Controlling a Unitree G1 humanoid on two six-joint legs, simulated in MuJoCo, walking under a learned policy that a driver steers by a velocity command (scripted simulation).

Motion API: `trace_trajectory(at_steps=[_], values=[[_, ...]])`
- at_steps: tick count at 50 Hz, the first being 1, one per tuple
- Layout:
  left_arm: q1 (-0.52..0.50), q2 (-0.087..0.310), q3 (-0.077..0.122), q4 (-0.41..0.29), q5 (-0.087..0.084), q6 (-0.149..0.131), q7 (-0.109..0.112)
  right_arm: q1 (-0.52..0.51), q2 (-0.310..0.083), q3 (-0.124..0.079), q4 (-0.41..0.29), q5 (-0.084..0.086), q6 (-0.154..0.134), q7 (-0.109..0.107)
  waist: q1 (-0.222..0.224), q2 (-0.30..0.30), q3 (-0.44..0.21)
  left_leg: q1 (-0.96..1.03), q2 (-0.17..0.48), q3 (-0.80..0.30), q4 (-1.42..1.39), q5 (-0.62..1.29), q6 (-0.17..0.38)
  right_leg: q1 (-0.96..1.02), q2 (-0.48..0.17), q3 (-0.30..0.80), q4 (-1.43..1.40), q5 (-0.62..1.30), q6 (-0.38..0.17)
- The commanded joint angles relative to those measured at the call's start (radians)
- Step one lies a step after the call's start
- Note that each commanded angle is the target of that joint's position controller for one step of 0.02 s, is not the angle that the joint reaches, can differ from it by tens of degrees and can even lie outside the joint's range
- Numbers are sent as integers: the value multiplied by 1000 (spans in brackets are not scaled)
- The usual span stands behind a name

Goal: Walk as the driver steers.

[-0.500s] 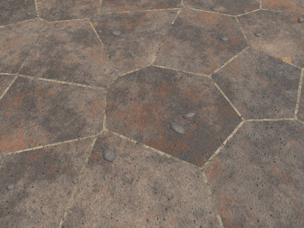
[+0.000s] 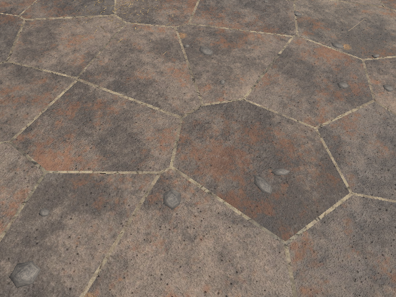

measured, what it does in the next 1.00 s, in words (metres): steps on the spot: right foot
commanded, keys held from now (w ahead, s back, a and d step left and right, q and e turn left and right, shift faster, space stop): no key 1.00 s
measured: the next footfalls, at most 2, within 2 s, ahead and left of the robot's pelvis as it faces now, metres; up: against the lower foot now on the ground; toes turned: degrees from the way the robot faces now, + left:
right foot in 0.16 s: +0.02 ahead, -0.13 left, +0.00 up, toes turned +1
right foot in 1.98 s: +0.40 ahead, -0.08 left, +0.00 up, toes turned -4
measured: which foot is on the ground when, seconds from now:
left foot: down 0.00-1.00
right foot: up 0.00-0.14, down 0.16-1.00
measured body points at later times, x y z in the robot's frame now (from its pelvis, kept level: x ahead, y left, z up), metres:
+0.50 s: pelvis -0.01 -0.02 +0.00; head -0.01 -0.02 +0.45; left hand +0.02 +0.23 -0.15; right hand +0.02 -0.28 -0.15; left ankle -0.01 +0.10 -0.74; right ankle -0.02 -0.13 -0.74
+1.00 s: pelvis -0.01 -0.03 +0.00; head -0.01 -0.04 +0.45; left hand -0.01 +0.20 -0.16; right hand -0.02 -0.26 -0.16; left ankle -0.01 +0.10 -0.74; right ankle -0.02 -0.13 -0.74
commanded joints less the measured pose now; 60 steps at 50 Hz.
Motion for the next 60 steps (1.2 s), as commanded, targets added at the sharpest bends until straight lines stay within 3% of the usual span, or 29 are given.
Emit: trace_trajectory(at_steps=[1,4,6,8,9,11,13,23,32,60], values=[[18,82,22,-22,8,-10,1,-27,-143,-23,-26,5,-25,-18,-6,197,-49,51,227,-166,-110,534,118,-21,2,20,35,10,15],[17,54,11,8,-3,-12,9,-14,-134,-19,8,9,-26,-19,-18,175,-70,64,219,-153,-76,538,116,33,7,8,-70,35,28],[33,44,5,34,-2,-15,17,-32,-139,-21,25,13,-21,-21,0,160,-61,22,199,-153,-62,422,87,120,4,-1,-241,196,26],[39,84,7,53,14,-31,21,-9,-128,-20,43,14,-23,-19,-11,110,-66,-69,164,-162,-77,193,29,244,-77,86,-311,389,18],[12,129,17,66,6,-35,16,30,-124,-25,59,16,-21,-13,-55,37,-22,-71,111,-131,-118,102,16,181,-91,105,-272,409,-2],[12,76,6,92,3,-44,5,7,-126,-27,97,12,-15,-16,-22,4,10,-5,102,-110,-101,101,10,105,-81,99,-299,339,-9],[14,71,3,115,4,-49,12,5,-130,-32,120,14,-16,-16,-22,-15,-8,23,109,-106,-81,162,11,109,-76,101,-319,345,-9],[23,54,-6,203,3,-52,22,43,-106,-23,238,15,-17,-22,-21,31,-1,-7,107,-95,-108,122,-9,130,-78,111,-341,284,-30],[36,29,-16,256,1,-53,24,93,-84,-11,304,14,-18,-28,-24,35,10,-19,111,-88,-104,118,-18,115,-73,115,-349,261,-38],[108,-35,-25,320,1,-59,32,173,-12,-1,365,14,-22,-38,-24,41,22,-32,118,-73,-80,131,-25,96,-60,112,-334,287,-43]])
